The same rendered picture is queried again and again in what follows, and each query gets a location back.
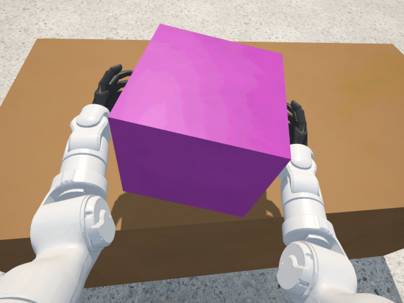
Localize left robot upper arm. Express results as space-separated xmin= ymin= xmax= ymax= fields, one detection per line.
xmin=0 ymin=194 xmax=116 ymax=303

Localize carton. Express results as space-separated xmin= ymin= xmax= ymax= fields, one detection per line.
xmin=108 ymin=24 xmax=291 ymax=217

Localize robot right hand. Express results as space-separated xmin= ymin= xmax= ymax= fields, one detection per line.
xmin=287 ymin=100 xmax=307 ymax=146

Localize robot left hand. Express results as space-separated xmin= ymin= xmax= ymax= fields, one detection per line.
xmin=92 ymin=64 xmax=133 ymax=112

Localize pedestal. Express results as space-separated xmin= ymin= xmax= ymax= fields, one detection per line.
xmin=0 ymin=39 xmax=404 ymax=288

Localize robot left forearm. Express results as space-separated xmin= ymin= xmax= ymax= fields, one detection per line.
xmin=30 ymin=104 xmax=111 ymax=254

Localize robot right forearm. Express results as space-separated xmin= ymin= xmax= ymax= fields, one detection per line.
xmin=278 ymin=144 xmax=348 ymax=258

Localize right robot upper arm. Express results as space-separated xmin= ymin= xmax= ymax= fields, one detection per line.
xmin=276 ymin=241 xmax=395 ymax=303

